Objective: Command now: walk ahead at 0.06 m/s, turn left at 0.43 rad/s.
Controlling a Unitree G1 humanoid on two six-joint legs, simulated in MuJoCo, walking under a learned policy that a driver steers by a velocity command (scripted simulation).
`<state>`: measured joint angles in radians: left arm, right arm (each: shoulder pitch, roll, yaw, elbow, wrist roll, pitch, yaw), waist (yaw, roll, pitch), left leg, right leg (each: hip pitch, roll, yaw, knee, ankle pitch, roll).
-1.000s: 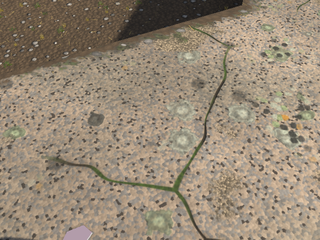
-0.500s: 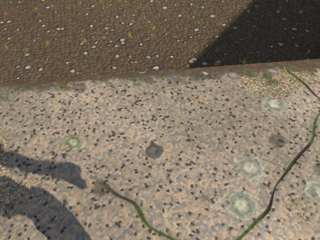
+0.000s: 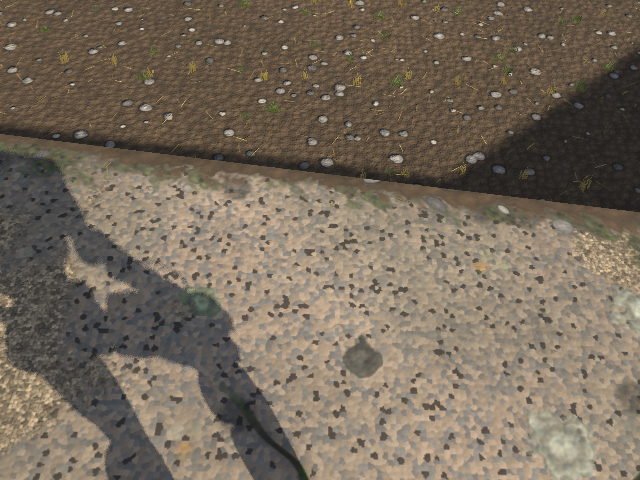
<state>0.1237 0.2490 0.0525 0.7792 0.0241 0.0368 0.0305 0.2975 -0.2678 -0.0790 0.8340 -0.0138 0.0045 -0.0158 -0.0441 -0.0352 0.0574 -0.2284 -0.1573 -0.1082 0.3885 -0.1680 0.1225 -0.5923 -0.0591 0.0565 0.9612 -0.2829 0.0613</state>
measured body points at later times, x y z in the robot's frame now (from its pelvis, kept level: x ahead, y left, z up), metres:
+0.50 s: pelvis +0.02 -0.06 +0.00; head +0.05 -0.07 +0.45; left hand +0.11 +0.20 -0.12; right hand +0.12 -0.31 -0.14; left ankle -0.02 +0.07 -0.73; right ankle +0.04 -0.15 -0.74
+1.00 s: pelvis +0.01 -0.04 +0.00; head +0.00 -0.03 +0.45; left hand +0.01 +0.22 -0.15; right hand +0.04 -0.28 -0.15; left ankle -0.02 +0.07 -0.74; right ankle +0.04 -0.15 -0.74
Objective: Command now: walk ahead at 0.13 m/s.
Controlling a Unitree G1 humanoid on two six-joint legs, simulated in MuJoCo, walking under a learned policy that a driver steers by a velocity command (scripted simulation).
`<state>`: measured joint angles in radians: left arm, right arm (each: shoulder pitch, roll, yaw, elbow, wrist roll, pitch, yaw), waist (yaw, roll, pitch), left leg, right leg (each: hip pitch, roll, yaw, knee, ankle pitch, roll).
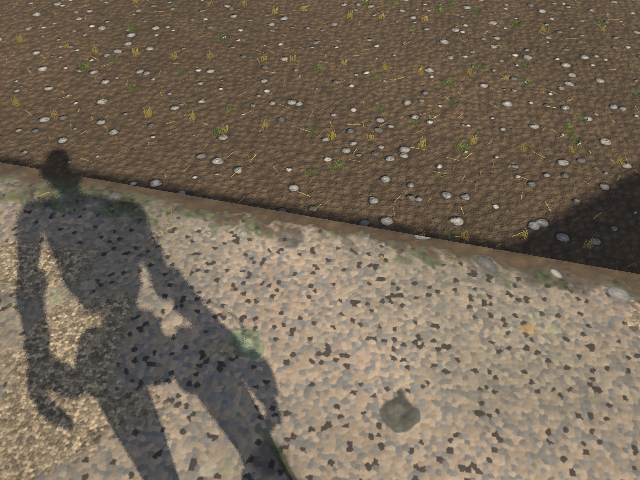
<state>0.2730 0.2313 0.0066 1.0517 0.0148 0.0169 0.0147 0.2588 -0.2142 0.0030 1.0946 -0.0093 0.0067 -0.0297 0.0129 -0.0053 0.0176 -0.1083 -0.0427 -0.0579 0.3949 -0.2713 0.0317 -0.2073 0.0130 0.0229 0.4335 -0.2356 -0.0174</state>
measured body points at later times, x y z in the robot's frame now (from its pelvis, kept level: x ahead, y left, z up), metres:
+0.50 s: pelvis +0.04 -0.03 +0.00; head +0.05 -0.03 +0.45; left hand +0.06 +0.21 -0.16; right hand +0.04 -0.26 -0.16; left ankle -0.02 +0.11 -0.74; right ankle +0.03 -0.12 -0.74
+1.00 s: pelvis +0.09 +0.01 -0.01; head +0.09 +0.03 +0.44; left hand +0.07 +0.25 -0.17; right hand +0.04 -0.22 -0.15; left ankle +0.03 +0.09 -0.74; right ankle +0.04 -0.10 -0.70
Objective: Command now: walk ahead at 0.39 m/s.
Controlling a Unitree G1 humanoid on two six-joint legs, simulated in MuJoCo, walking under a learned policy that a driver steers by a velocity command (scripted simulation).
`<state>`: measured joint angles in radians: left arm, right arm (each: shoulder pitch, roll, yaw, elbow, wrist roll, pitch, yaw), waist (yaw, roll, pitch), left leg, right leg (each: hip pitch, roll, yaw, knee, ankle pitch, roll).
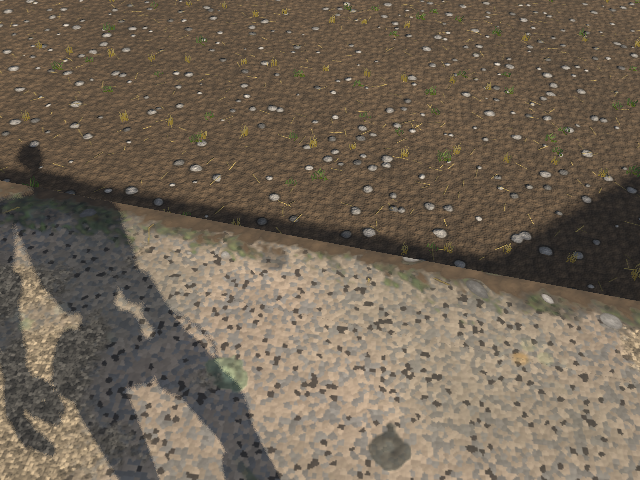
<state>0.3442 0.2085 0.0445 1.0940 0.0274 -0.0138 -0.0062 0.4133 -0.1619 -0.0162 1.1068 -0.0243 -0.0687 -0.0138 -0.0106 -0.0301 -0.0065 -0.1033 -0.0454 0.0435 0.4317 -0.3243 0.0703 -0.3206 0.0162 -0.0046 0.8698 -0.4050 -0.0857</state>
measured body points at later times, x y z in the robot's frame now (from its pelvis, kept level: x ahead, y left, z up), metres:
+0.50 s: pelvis +0.20 -0.02 +0.00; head +0.23 -0.03 +0.44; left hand +0.25 +0.22 -0.15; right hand +0.19 -0.24 -0.17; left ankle +0.12 +0.10 -0.67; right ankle +0.27 -0.07 -0.74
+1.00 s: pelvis +0.26 +0.01 +0.01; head +0.26 +0.01 +0.46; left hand +0.25 +0.22 -0.15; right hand +0.24 -0.20 -0.16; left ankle +0.24 +0.12 -0.74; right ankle +0.27 -0.07 -0.74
